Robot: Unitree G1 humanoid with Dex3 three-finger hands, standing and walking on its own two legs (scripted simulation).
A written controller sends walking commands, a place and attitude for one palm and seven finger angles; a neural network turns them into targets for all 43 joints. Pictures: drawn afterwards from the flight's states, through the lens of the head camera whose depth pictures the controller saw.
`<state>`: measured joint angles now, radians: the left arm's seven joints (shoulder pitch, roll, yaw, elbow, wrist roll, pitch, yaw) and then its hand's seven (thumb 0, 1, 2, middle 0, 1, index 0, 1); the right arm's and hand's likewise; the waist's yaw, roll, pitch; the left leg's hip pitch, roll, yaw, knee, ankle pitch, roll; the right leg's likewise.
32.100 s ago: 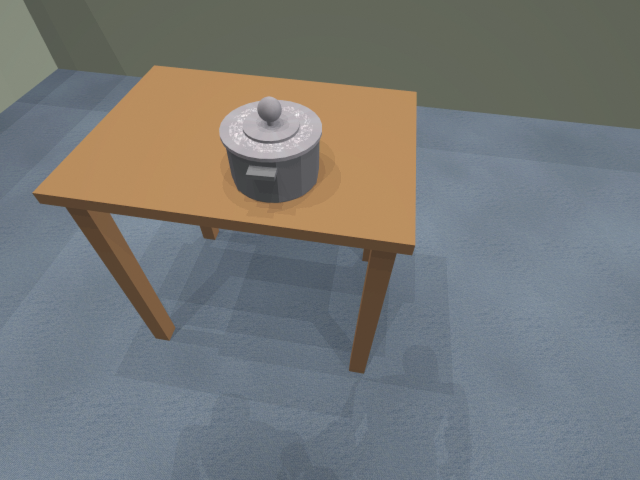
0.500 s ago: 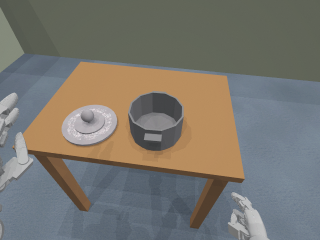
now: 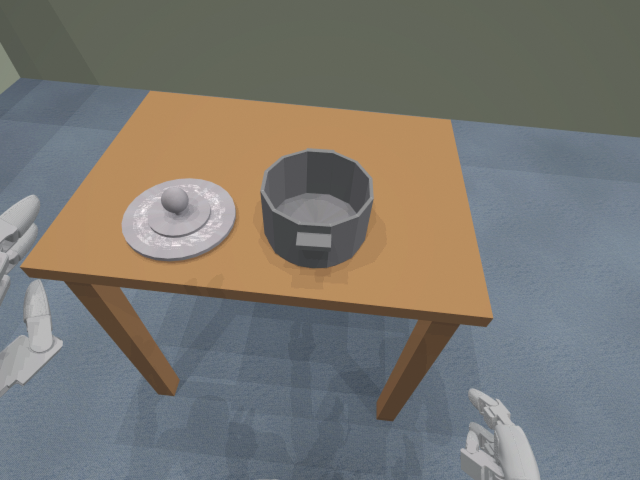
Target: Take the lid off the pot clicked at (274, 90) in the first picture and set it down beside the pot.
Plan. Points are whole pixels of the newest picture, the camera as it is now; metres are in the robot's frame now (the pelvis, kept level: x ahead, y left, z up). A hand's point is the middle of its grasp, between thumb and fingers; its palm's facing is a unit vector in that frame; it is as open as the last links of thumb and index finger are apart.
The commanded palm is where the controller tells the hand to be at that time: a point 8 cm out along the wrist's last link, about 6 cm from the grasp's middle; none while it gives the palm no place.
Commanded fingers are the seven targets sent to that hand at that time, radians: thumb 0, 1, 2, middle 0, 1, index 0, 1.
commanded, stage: step back with the hand held close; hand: left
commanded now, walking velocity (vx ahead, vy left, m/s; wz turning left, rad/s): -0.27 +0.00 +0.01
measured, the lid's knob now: (174, 200) +0.54 +0.29 -0.01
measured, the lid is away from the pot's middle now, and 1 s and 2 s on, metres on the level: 0.25 0.25 0.25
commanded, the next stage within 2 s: stop stepping back and stand still in 1.00 s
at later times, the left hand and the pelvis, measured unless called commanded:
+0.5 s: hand (54, 382) +0.16 +0.22 +0.17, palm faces +0.26 -0.85 -0.46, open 7.4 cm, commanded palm +0.09 +0.28 +0.19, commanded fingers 0.00 0.90 0.90 -0.20 -0.30 -0.20 -0.30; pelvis -0.05 +0.00 +0.00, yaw -1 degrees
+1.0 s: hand out of the picture +0.10 +0.25 +0.17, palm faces +0.27 -0.87 -0.40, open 7.4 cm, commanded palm +0.02 +0.29 +0.19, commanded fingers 0.00 0.90 0.90 -0.20 -0.30 -0.20 -0.30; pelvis -0.12 +0.02 +0.00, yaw -2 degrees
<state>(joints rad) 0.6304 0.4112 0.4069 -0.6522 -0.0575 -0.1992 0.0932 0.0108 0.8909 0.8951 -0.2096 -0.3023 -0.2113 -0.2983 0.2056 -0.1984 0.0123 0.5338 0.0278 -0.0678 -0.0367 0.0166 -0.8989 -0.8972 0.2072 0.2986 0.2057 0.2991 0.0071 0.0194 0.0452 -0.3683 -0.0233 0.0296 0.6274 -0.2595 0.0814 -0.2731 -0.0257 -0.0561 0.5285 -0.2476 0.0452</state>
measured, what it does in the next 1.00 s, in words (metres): walks backwards: left foot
